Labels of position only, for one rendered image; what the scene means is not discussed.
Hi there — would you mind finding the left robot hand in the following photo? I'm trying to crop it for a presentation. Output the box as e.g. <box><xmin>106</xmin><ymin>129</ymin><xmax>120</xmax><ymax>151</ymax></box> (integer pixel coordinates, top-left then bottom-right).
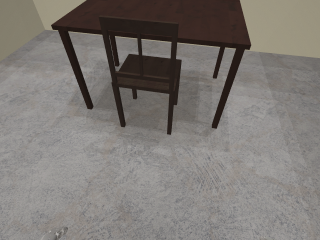
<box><xmin>40</xmin><ymin>226</ymin><xmax>68</xmax><ymax>240</ymax></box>

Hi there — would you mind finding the chair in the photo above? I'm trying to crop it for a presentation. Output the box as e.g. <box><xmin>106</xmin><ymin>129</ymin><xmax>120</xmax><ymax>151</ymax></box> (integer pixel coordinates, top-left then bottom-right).
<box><xmin>98</xmin><ymin>15</ymin><xmax>182</xmax><ymax>135</ymax></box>

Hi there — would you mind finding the table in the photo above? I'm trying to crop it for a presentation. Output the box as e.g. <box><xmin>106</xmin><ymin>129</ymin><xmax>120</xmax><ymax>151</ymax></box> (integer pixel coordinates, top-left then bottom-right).
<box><xmin>51</xmin><ymin>0</ymin><xmax>251</xmax><ymax>129</ymax></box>

